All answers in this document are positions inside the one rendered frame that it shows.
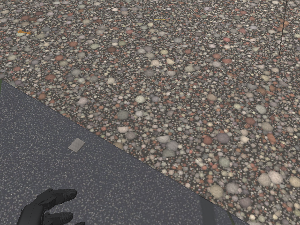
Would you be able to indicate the robot left hand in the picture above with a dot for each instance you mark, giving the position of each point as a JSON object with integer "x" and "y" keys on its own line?
{"x": 33, "y": 213}

